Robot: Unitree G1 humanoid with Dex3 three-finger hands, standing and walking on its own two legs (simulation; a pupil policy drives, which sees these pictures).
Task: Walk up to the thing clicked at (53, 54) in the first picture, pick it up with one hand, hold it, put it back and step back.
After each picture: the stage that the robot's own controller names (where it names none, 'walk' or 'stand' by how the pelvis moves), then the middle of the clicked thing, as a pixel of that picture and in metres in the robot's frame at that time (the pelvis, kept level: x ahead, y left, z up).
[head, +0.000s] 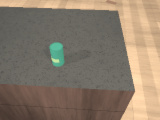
stand; (57, 54) +0.62 +0.14 -0.10
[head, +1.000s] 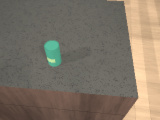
stand; (53, 53) +0.55 +0.16 -0.09
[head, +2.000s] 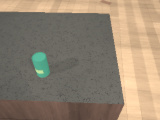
stand; (41, 65) +0.54 +0.21 -0.10
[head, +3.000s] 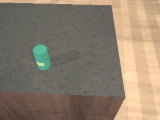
stand; (42, 57) +0.56 +0.20 -0.09
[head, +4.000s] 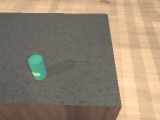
stand; (38, 67) +0.53 +0.22 -0.10
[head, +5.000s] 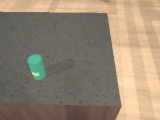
stand; (37, 67) +0.52 +0.23 -0.10
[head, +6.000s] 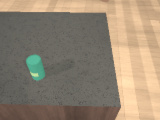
rise first; (36, 67) +0.52 +0.23 -0.10
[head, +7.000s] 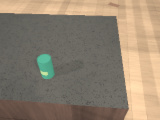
rise first; (46, 66) +0.53 +0.21 -0.09
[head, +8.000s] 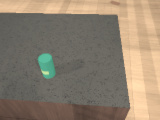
go down; (47, 66) +0.53 +0.21 -0.09
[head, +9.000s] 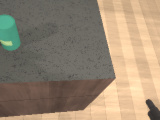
go down; (8, 33) +0.54 +0.20 -0.02
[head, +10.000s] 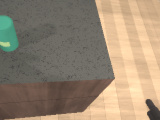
approach; (5, 34) +0.54 +0.20 -0.01
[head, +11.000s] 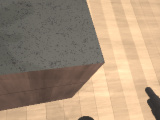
close in; out of the picture +0.55 +0.22 +0.03
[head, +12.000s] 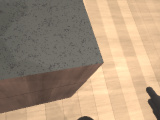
lift; out of the picture +0.55 +0.23 +0.03
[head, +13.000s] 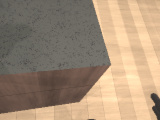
lift; out of the picture +0.48 +0.27 +0.03
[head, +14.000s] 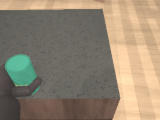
lift; (24, 76) +0.34 +0.18 +0.11
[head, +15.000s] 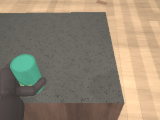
hold; (28, 75) +0.33 +0.17 +0.12
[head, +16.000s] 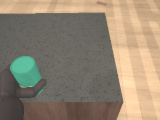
hold; (28, 77) +0.33 +0.17 +0.11
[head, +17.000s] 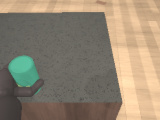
crouch; (26, 76) +0.34 +0.17 +0.11
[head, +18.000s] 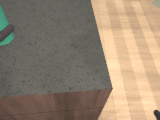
crouch; out of the picture +0.50 +0.22 +0.16
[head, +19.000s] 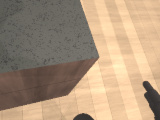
lower; out of the picture +0.56 +0.23 +0.04
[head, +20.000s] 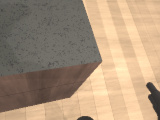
lower; out of the picture +0.54 +0.23 +0.03
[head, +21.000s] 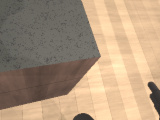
lower; out of the picture +0.56 +0.23 +0.04
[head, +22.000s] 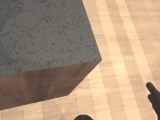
lower; out of the picture +0.55 +0.24 +0.03
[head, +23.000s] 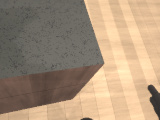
loosen; out of the picture +0.54 +0.21 +0.03
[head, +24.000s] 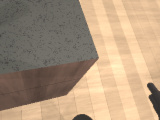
withdraw; out of the picture +0.54 +0.22 +0.03
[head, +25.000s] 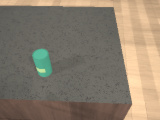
sink last; (42, 63) +0.51 +0.19 -0.04
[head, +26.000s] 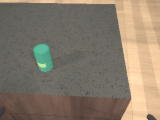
stand; (43, 58) +0.53 +0.20 -0.03
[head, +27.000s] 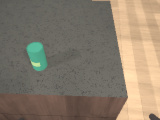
stand; (37, 56) +0.52 +0.20 -0.03
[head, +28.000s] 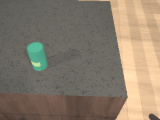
stand; (37, 56) +0.52 +0.20 -0.03
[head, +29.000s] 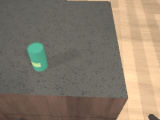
stand; (38, 57) +0.52 +0.20 -0.03
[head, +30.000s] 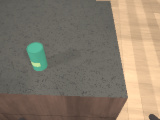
stand; (37, 57) +0.52 +0.20 -0.03
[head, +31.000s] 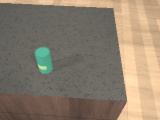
stand; (44, 60) +0.53 +0.19 -0.07
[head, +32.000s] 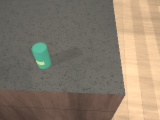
walk; (42, 56) +0.54 +0.19 -0.09
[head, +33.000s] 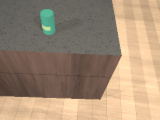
walk; (48, 22) +0.72 +0.17 -0.08
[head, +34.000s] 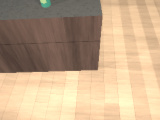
walk; out of the picture +1.04 +0.29 -0.08
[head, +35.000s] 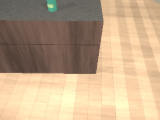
stand; (51, 2) +1.13 +0.23 -0.09
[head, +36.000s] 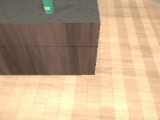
stand; (48, 4) +1.12 +0.23 -0.10
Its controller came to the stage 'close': yes
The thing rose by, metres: 0.22
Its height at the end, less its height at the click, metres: +0.00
